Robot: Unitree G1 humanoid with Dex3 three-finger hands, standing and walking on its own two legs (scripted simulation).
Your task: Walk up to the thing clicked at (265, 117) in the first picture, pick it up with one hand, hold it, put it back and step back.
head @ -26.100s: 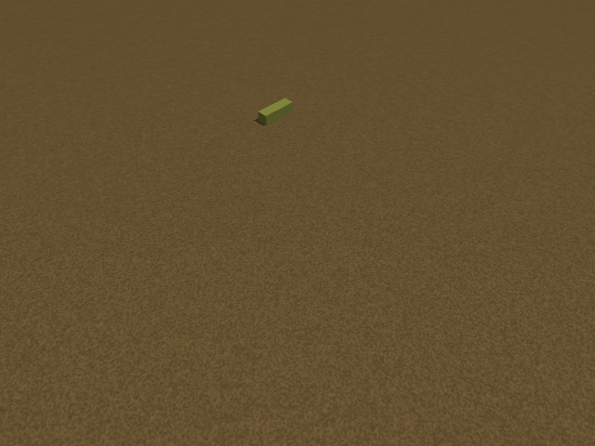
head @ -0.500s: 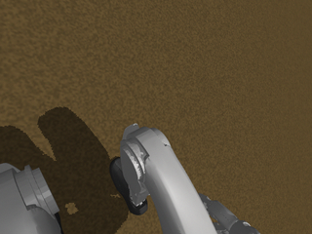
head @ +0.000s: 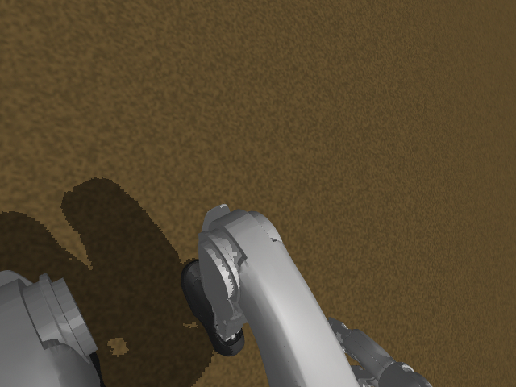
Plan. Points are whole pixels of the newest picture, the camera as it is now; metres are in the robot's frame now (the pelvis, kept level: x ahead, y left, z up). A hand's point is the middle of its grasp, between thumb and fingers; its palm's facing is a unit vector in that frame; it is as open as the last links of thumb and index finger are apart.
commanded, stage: close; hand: left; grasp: from above
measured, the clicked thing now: out of the picture +0.46 +0.38 -0.28
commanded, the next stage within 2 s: settle in 0.20 s
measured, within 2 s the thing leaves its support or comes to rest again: leaves its support in 0.64 s
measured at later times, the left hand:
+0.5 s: hand out of the picture +0.45 +0.37 -0.25, palm faces -0.42 -0.16 -0.89, open 10.2 cm
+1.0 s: hand out of the picture +0.45 +0.39 -0.17, palm faces -0.43 -0.12 -0.90, open 10.1 cm
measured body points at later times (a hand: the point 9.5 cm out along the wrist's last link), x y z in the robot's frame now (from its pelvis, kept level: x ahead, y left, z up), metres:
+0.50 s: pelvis +0.00 +0.00 +0.00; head +0.28 +0.15 +0.32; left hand +0.47 +0.37 -0.20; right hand +0.08 -0.25 -0.05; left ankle +0.07 +0.13 -0.28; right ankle +0.11 -0.11 -0.28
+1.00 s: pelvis +0.00 +0.00 +0.01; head +0.25 +0.14 +0.36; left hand +0.46 +0.39 -0.12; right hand +0.12 -0.25 -0.06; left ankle +0.07 +0.13 -0.28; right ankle +0.11 -0.11 -0.28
